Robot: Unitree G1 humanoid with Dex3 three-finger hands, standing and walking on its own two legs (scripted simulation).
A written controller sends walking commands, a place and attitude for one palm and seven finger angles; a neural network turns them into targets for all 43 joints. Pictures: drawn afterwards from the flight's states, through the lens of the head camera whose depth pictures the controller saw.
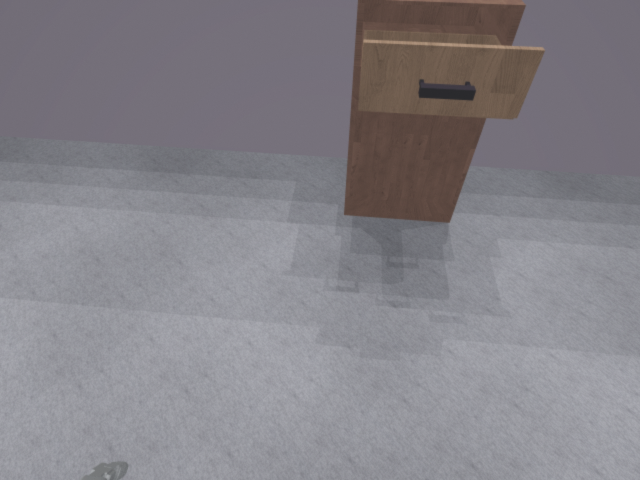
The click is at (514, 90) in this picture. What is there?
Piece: drawer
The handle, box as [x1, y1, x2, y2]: [418, 79, 475, 99]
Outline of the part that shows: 419,81 419,97 472,99 475,91 474,86 471,86 469,82 465,82 464,85 424,83 423,79 420,79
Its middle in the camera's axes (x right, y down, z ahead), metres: +0.32 -0.38 +0.99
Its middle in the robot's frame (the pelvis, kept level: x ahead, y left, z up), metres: +1.01 -0.27 +0.02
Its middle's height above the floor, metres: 0.79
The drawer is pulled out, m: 0.30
